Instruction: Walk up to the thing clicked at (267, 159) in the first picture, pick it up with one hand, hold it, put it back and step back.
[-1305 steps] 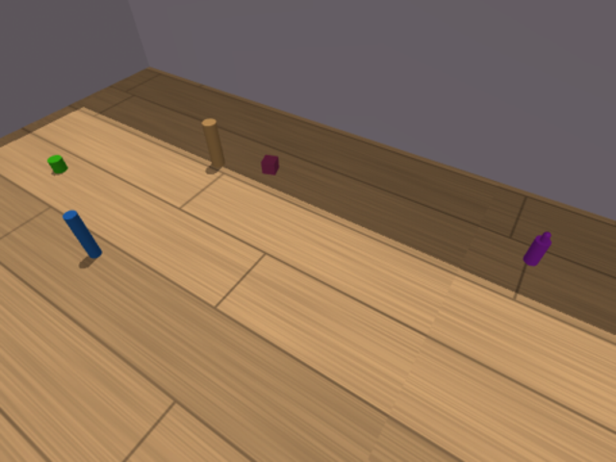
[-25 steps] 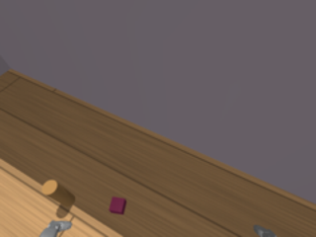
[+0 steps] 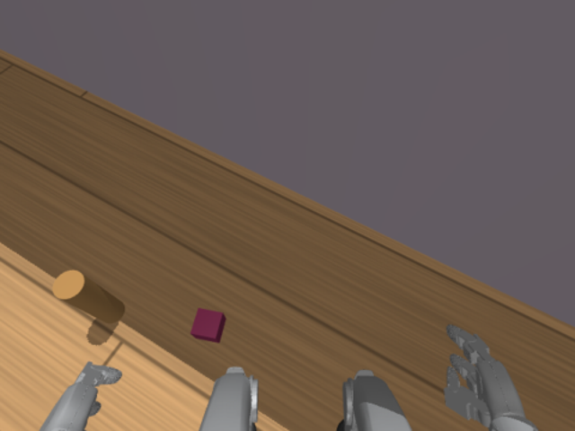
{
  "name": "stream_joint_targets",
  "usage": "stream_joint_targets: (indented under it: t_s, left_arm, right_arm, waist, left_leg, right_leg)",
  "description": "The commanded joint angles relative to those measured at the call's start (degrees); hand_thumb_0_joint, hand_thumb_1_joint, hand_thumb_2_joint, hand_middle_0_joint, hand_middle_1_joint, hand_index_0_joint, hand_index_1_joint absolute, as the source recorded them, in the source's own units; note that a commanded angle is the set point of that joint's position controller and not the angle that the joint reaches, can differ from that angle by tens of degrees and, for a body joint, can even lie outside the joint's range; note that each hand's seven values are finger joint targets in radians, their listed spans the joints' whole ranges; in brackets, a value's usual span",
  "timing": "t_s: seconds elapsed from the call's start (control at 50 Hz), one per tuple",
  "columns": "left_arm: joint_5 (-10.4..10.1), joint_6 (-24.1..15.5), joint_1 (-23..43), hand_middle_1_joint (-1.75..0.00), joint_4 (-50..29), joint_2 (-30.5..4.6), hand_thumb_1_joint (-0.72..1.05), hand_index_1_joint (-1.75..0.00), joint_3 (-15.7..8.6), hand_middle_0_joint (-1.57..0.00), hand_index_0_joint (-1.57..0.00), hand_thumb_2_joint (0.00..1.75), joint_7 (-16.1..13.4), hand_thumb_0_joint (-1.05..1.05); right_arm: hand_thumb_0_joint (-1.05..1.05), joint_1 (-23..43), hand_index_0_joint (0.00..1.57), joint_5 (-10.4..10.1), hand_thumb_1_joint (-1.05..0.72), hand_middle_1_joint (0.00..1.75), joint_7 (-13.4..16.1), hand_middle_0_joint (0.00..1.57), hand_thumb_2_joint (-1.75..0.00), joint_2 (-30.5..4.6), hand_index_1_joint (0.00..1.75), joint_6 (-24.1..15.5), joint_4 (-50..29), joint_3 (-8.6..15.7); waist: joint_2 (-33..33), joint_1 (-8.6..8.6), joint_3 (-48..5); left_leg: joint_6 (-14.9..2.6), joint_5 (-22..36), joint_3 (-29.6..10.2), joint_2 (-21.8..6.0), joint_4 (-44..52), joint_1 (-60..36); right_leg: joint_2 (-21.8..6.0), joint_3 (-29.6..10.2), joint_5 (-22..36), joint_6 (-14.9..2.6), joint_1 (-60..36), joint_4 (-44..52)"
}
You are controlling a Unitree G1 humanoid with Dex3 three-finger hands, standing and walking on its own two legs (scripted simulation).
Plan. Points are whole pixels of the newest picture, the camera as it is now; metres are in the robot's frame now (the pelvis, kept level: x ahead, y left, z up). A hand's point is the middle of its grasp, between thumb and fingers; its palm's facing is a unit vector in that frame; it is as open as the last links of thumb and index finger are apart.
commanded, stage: rise first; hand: left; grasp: from above
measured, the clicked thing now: (209, 325) +0.40 +0.24 -0.59
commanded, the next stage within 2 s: approach in 1.86 s
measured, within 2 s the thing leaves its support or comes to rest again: neither
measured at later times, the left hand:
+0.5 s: hand (154, 360) +0.28 +0.29 -0.34, palm faces -0.49 -0.35 -0.79, open 13.8 cm
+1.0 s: hand (168, 343) +0.32 +0.29 -0.42, palm faces -0.50 -0.14 -0.86, open 13.9 cm
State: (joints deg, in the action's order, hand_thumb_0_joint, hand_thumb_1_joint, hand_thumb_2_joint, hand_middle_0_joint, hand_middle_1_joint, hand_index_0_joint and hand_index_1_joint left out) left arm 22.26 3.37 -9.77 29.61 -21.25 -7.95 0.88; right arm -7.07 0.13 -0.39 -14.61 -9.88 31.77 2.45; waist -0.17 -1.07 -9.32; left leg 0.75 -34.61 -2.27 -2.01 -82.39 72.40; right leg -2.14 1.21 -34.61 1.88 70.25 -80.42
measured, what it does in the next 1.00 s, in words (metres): lowers itself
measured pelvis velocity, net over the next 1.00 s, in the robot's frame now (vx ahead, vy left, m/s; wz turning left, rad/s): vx -0.07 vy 0.00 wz -0.09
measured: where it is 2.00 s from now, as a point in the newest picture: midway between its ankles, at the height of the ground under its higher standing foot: outside the picture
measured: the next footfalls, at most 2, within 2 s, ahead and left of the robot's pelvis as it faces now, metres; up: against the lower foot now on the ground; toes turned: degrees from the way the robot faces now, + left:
none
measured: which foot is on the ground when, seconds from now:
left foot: down 0.00-1.00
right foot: down 0.00-1.00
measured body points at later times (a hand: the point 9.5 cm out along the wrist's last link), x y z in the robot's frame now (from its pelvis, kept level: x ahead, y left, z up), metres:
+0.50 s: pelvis -0.06 +0.00 -0.19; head +0.15 +0.02 +0.20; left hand +0.30 +0.30 -0.29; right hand +0.08 -0.28 -0.33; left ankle +0.03 +0.12 -0.59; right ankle +0.03 -0.14 -0.59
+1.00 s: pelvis -0.07 +0.00 -0.27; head +0.14 +0.05 +0.13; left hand +0.35 +0.30 -0.37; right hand +0.03 -0.29 -0.39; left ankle +0.03 +0.12 -0.59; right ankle +0.03 -0.14 -0.59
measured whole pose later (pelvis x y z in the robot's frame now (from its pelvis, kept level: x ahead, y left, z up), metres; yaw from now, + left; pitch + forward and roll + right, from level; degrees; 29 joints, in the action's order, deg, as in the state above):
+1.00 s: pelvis -0.07 +0.00 -0.27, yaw -5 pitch +31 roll -7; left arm 65.8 -22.9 36.3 66.3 -38.7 -8.3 -14.9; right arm -5.0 6.1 -6.4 -16.0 -1.2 43.5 2.2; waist 0.9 -5.3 -4.9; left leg 0.9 -37.7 -7.6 -0.6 -133.4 127.4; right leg -0.6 2.0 -37.8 2.8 123.1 -129.3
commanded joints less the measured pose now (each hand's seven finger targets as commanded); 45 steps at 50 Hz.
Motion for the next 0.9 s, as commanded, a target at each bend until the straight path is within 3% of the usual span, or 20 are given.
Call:
stream_joint_targets:
  t_s: [0.0,0.06,0.08,0.12,0.18,0.24,0.34,0.44,0.46,0.54,0.66,0.78,0.82,0.88]
  left_arm:
    - [6.30,-7.73,8.57,-1.04,-3.02,-12.79,-0.47,-1.04,-3.72,-0.04,-0.04,0.96,-1.59,0.00]
    - [10.72,-12.03,12.06,-1.03,-2.48,-13.95,-0.45,-1.03,-3.24,-0.05,-0.05,0.95,-3.60,0.00]
    - [11.92,-12.82,12.66,-1.04,-1.56,-15.41,-0.44,-1.03,-4.34,-0.04,-0.05,0.95,-4.51,0.00]
    - [14.33,-13.77,15.69,-1.05,0.55,-16.46,-0.43,-1.04,-4.34,-0.04,-0.05,0.95,-6.14,0.00]
    - [17.38,-14.85,21.00,-1.05,2.99,-19.90,-0.44,-1.04,-5.77,-0.04,-0.05,0.95,-7.59,0.00]
    - [19.53,-15.61,25.81,-1.04,4.91,-20.18,-0.45,-1.03,-4.90,-0.04,-0.05,0.97,-8.20,0.00]
    - [23.68,-16.99,33.96,-1.05,9.42,-25.66,-0.45,-1.03,-6.66,-0.03,-0.05,0.97,-8.27,0.00]
    - [26.74,-19.75,40.56,-1.04,13.11,-26.09,-0.45,-1.02,-4.78,-0.03,-0.05,0.98,-7.73,0.00]
    - [27.25,-20.60,42.38,-1.03,13.05,-27.97,-0.45,-1.02,-5.55,-0.03,-0.05,0.99,-7.93,0.00]
    - [29.83,-23.64,46.44,-1.02,16.15,-29.90,-0.43,-1.00,-5.75,-0.03,-0.05,0.97,-9.20,0.00]
    - [35.22,-26.84,51.82,-0.99,21.84,-31.70,-0.44,-0.97,-5.26,-0.04,-0.07,0.97,-12.96,0.00]
    - [39.68,-27.16,55.31,-0.96,26.73,-33.82,-0.46,-0.94,-5.09,-0.05,-0.06,0.98,-16.15,0.00]
    - [40.91,-27.10,56.68,-0.95,26.91,-33.95,-0.45,-0.93,-4.90,-0.05,-0.06,0.97,-17.02,0.00]
    - [41.75,-27.00,58.25,-0.94,28.79,-33.66,-0.47,-0.93,-3.89,-0.05,-0.06,0.98,-17.61,0.00]
  right_arm:
    - [0.00,-0.38,0.20,-0.33,-0.80,0.30,-0.06,0.20,-0.88,-9.49,0.30,-3.34,-5.09,4.08]
    - [0.00,-0.50,0.20,-0.25,-0.79,0.30,-0.65,0.20,-0.87,-10.35,0.30,-3.53,-3.77,4.46]
    - [0.00,-0.62,0.20,-0.25,-0.79,0.30,-0.77,0.20,-0.87,-10.77,0.30,-3.38,-3.14,4.63]
    - [0.00,-0.92,0.20,-0.16,-0.79,0.30,-1.10,0.20,-0.87,-11.04,0.30,-2.96,-2.04,4.76]
    - [0.00,-1.44,0.20,0.19,-0.81,0.30,-1.65,0.20,-0.88,-11.74,0.30,-2.14,-0.11,5.16]
    - [0.00,-2.30,0.20,0.54,-0.81,0.30,-2.06,0.20,-0.88,-11.77,0.30,-1.28,1.13,5.69]
    - [0.00,-3.87,0.20,0.85,-0.82,0.30,-2.42,0.20,-0.88,-12.15,0.30,0.53,2.42,6.02]
    - [0.00,-4.74,0.20,1.19,-0.82,0.30,-2.75,0.20,-0.88,-12.42,0.30,1.90,3.91,5.66]
    - [0.00,-5.17,0.20,1.21,-0.82,0.30,-2.80,0.20,-0.88,-12.72,0.30,2.19,3.89,5.64]
    - [0.00,-5.05,0.20,1.98,-0.82,0.30,-3.32,0.20,-0.88,-12.85,0.30,3.24,4.91,4.92]
    - [0.00,-6.31,0.20,3.31,-0.86,0.30,-4.32,0.20,-0.89,-13.45,0.30,4.72,6.69,4.22]
    - [0.00,-6.37,0.20,4.73,-0.87,0.30,-5.04,0.20,-0.89,-13.91,0.30,6.06,7.97,3.93]
    - [0.00,-6.25,0.20,5.08,-0.87,0.30,-5.30,0.20,-0.89,-14.05,0.30,6.60,8.29,3.86]
    - [0.00,-6.07,0.20,5.55,-0.88,0.30,-5.54,0.20,-0.90,-13.95,0.30,7.28,8.54,3.84]
  waist:
    - [-3.81,-0.96,-18.29]
    - [-6.47,-0.29,-23.40]
    - [-6.81,0.43,-25.39]
    - [-6.05,-0.04,-27.67]
    - [-6.90,0.74,-31.71]
    - [-4.66,0.35,-33.81]
    - [-2.40,0.71,-36.40]
    - [-4.54,-0.23,-33.27]
    - [-4.39,-0.21,-33.58]
    - [-5.65,-0.84,-31.33]
    - [-7.52,-2.14,-30.65]
    - [-9.90,-2.30,-29.85]
    - [-11.31,-2.29,-30.51]
    - [-9.76,-3.66,-30.18]
  left_leg:
    - [-1.20,8.17,0.34,1.66,3.27,-5.13]
    - [-0.73,10.46,-0.42,1.56,-1.26,-3.48]
    - [-0.70,12.19,-0.48,1.50,-2.95,-3.40]
    - [-0.84,13.81,-0.28,1.74,-6.86,-0.11]
    - [-0.96,16.38,-0.06,1.69,-11.87,2.06]
    - [-1.42,13.36,0.36,1.73,-15.38,6.33]
    - [-2.16,7.70,1.41,2.13,-20.48,14.00]
    - [-2.27,0.52,0.58,1.82,-22.65,18.20]
    - [-2.38,-1.15,0.14,1.80,-22.75,19.08]
    - [-2.40,-3.23,-0.98,1.68,-25.04,21.48]
    - [-2.25,-2.84,-0.93,2.12,-28.83,23.61]
    - [-2.14,-2.77,-0.18,2.57,-31.56,25.25]
    - [-1.98,-1.99,-0.69,2.50,-31.87,24.31]
    - [-2.24,-1.52,-0.43,2.77,-33.61,25.79]
  right_leg:
    - [2.11,0.25,8.34,-3.02,1.48,1.13]
    - [2.05,0.38,9.65,-3.31,7.84,-5.20]
    - [2.11,0.53,10.53,-3.37,9.37,-6.99]
    - [2.17,0.84,11.98,-3.33,11.32,-10.08]
    - [2.18,1.10,13.35,-3.39,14.96,-14.39]
    - [2.39,1.34,11.65,-3.17,16.41,-16.25]
    - [2.74,1.58,7.41,-3.07,17.78,-18.86]
    - [3.01,3.06,1.36,-3.19,24.84,-22.56]
    - [3.16,3.30,0.11,-3.18,25.24,-23.19]
    - [3.29,4.39,-1.44,-3.26,30.53,-26.69]
    - [3.41,5.19,-1.27,-3.53,34.99,-30.19]
    - [3.33,5.56,-1.53,-3.63,37.77,-32.37]
    - [3.17,5.99,-0.55,-3.56,38.65,-33.75]
    - [3.18,6.08,-0.37,-3.60,39.22,-34.16]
